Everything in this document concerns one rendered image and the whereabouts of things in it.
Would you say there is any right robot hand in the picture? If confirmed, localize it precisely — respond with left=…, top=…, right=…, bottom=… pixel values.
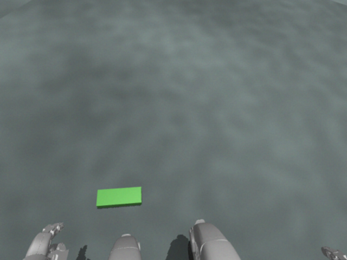
left=321, top=246, right=347, bottom=260

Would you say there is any carton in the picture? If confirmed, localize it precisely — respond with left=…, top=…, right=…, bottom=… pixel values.
left=96, top=187, right=142, bottom=208

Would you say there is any left robot hand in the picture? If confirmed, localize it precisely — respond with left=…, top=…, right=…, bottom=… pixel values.
left=25, top=223, right=69, bottom=260

